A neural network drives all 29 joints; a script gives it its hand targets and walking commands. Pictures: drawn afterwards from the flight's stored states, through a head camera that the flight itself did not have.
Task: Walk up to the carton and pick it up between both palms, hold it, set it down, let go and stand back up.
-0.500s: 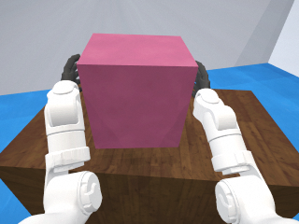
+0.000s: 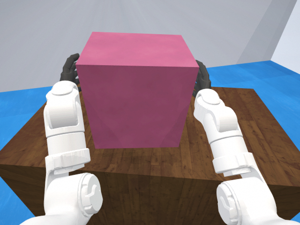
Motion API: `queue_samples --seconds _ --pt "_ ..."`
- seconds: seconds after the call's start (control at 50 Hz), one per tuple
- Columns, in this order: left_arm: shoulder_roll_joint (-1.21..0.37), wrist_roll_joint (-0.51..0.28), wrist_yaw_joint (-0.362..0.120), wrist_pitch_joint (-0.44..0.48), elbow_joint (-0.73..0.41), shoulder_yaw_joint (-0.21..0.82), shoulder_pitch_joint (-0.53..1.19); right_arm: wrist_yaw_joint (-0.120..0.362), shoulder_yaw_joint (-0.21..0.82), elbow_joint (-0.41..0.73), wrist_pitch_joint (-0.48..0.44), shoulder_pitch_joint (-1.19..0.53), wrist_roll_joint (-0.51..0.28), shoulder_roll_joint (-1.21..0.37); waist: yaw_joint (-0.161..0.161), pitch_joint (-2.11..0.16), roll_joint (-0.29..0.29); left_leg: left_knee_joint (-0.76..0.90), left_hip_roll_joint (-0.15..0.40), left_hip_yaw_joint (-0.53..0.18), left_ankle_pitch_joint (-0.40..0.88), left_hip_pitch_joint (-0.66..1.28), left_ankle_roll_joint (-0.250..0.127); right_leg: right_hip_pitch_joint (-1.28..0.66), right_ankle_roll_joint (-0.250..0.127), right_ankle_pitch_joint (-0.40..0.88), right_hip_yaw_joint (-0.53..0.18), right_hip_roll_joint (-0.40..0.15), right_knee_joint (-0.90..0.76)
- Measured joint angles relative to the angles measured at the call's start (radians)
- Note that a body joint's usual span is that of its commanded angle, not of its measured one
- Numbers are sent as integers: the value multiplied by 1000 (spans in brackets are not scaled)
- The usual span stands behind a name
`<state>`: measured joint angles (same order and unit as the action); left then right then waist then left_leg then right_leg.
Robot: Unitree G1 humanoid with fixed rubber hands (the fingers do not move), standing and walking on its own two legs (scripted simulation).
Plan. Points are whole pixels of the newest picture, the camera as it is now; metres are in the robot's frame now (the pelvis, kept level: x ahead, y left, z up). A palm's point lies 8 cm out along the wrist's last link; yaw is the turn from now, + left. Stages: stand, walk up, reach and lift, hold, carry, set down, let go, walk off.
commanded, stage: hold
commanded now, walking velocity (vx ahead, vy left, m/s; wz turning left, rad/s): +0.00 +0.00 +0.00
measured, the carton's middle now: (137, 92) +0.41 +0.01 +0.22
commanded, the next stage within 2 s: none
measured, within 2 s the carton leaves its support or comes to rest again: neither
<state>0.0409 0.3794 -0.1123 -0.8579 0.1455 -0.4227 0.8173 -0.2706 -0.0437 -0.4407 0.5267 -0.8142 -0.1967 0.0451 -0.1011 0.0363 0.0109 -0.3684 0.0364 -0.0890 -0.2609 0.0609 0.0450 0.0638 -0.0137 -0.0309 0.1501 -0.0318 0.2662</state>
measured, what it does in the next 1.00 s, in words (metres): stands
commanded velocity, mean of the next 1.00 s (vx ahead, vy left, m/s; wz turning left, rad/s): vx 0.00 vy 0.00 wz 0.00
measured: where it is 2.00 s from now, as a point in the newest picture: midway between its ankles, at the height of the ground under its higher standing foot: outside the picture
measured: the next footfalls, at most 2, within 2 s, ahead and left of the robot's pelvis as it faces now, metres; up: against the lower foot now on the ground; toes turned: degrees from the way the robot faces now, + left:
none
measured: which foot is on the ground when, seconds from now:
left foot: down 0.00-1.00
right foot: down 0.00-1.00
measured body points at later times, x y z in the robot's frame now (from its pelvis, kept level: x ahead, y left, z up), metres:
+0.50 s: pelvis +0.00 +0.01 +0.00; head -0.06 +0.01 +0.45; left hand +0.38 +0.17 +0.26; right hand +0.37 -0.15 +0.24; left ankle -0.02 +0.15 -0.74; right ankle +0.09 -0.12 -0.74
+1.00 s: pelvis +0.00 +0.00 +0.00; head -0.05 +0.01 +0.45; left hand +0.39 +0.17 +0.26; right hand +0.38 -0.15 +0.24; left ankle -0.02 +0.15 -0.74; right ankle +0.09 -0.12 -0.74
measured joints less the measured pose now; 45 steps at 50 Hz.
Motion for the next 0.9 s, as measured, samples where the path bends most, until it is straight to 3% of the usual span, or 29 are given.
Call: queue_samples --seconds 0.08,0.24,0.54,0.9 --pt "6 8 1 -3 41 -4 16 5 -21 -40 -1 -13 14 -13 1 -10 4 0 -2 2 -2 -5 -2 12 0 -7 -2 -2 14" --pt "7 3 0 9 50 -1 22 -6 -12 -15 8 -6 -1 -2 -9 -12 -3 0 -3 0 -5 -2 -5 7 3 -10 -1 -4 12" --pt "-12 2 7 -10 -10 9 -19 1 3 7 10 20 -8 4 -12 -12 -3 -5 -6 0 -8 9 -7 -9 7 -9 -1 -6 6" --pt "-11 18 -3 3 30 -16 11 1 -1 -18 16 -9 2 5 -6 -2 -10 12 -3 3 2 6 -5 3 3 -7 -4 -3 6"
